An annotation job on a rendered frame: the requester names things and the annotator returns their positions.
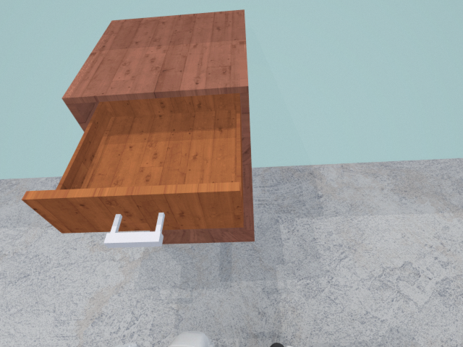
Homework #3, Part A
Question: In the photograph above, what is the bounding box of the drawer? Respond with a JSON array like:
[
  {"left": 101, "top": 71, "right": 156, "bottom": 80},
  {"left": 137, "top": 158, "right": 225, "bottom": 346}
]
[{"left": 22, "top": 93, "right": 244, "bottom": 234}]

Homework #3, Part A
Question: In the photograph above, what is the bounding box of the robot left thigh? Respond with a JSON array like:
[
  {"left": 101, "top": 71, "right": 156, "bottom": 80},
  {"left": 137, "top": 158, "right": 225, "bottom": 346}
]
[{"left": 168, "top": 331, "right": 214, "bottom": 347}]

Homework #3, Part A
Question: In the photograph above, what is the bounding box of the handle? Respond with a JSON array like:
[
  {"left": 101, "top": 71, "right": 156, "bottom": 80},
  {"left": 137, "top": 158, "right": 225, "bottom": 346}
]
[{"left": 104, "top": 213, "right": 165, "bottom": 248}]

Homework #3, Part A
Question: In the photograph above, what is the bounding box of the cabinet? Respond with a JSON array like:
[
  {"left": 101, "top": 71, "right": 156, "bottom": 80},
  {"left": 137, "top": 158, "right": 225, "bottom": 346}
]
[{"left": 62, "top": 9, "right": 255, "bottom": 244}]

